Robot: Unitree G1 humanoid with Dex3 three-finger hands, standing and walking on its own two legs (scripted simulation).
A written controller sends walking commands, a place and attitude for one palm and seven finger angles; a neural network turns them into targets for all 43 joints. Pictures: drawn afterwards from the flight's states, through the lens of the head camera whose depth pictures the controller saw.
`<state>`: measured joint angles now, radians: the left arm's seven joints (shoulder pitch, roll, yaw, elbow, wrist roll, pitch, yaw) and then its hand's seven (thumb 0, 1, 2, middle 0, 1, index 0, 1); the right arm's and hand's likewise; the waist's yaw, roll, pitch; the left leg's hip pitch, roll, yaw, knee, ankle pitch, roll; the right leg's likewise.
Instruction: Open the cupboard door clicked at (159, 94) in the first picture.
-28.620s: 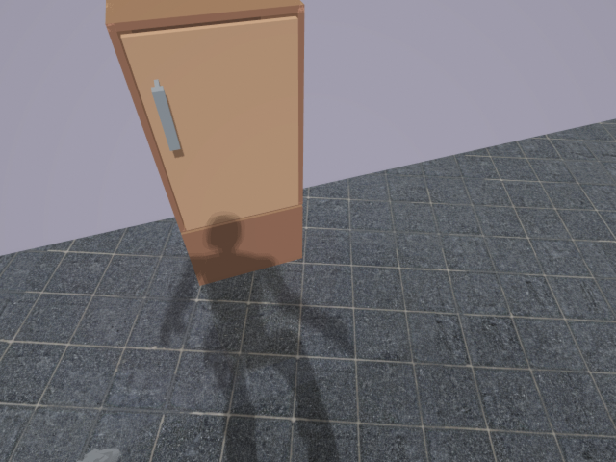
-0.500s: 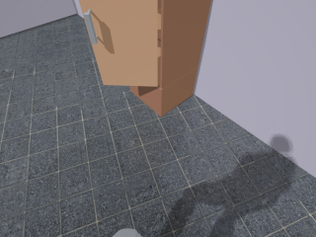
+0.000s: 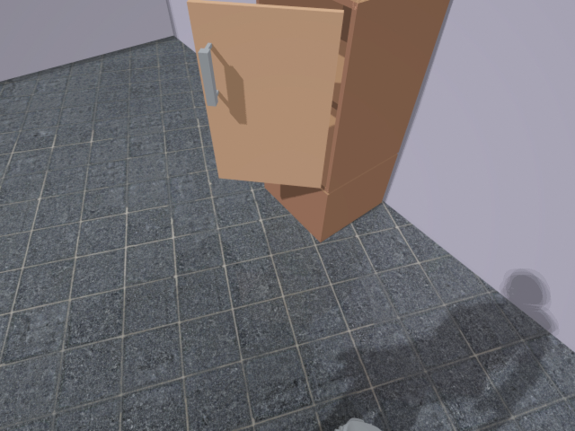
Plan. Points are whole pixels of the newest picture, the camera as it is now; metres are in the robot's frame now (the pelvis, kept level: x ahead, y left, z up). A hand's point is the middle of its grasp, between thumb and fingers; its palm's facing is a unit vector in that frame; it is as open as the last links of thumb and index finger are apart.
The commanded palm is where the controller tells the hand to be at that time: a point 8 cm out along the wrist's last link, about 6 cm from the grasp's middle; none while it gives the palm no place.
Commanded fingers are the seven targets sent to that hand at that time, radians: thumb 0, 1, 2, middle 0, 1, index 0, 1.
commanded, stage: take the last steps up to it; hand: left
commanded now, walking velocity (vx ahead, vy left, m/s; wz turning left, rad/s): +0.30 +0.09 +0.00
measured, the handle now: (210, 74) +0.96 +0.27 -0.01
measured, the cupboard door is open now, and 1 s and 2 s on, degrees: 45 45 45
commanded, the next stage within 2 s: come to a stop and stand still in 0.82 s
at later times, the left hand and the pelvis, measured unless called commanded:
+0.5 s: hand out of the picture +0.13 +0.21 -0.18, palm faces +0.13 -0.98 -0.17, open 7.3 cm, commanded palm none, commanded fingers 0.00 0.90 0.90 -0.20 -0.30 -0.20 -0.30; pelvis +0.19 +0.04 -0.01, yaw +1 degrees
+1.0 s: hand (194, 257) +0.47 +0.23 -0.17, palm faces -0.04 -0.98 -0.20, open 7.4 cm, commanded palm none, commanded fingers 0.00 0.90 0.90 -0.20 -0.30 -0.20 -0.30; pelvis +0.36 +0.06 -0.01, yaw -1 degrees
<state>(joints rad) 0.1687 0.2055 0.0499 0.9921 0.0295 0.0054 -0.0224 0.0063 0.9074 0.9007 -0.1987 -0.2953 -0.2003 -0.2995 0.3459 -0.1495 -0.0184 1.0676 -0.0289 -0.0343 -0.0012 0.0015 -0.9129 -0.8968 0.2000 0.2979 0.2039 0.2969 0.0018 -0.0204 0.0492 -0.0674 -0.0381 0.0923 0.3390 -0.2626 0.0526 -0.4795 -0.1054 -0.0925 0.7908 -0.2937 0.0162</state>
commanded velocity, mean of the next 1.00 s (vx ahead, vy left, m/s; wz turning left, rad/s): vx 0.19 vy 0.06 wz -0.02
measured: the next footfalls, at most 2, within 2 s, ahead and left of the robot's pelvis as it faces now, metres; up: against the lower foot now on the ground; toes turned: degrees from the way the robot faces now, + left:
right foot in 0.10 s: +0.15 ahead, -0.12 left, +0.00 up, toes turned -7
left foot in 0.52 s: +0.32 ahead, +0.16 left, +0.00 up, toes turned +8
